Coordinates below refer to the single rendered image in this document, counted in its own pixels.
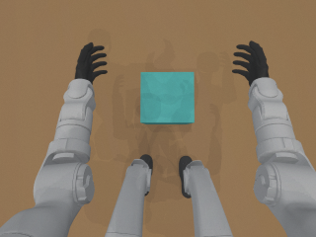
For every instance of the right robot shin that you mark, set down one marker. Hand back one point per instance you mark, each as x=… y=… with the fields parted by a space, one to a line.
x=196 y=163

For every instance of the carton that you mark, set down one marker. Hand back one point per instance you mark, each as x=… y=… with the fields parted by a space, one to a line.
x=167 y=97

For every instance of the right robot forearm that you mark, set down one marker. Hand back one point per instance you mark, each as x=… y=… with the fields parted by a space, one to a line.
x=272 y=125

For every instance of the robot left hand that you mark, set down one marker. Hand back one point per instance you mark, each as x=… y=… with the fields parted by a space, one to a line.
x=85 y=65

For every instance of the robot right hand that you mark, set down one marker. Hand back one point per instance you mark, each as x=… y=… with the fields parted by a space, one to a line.
x=257 y=66

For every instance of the robot right upper arm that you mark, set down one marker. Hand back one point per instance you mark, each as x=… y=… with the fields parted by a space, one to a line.
x=289 y=191

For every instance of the left robot forearm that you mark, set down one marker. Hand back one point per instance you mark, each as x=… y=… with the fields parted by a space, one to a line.
x=74 y=127

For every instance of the robot left upper arm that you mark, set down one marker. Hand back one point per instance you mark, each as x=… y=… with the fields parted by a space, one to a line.
x=60 y=192

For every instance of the left robot shin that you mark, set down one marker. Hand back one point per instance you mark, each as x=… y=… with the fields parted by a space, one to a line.
x=138 y=161

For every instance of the robot shin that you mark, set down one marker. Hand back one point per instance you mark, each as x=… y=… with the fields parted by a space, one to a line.
x=138 y=161
x=196 y=163

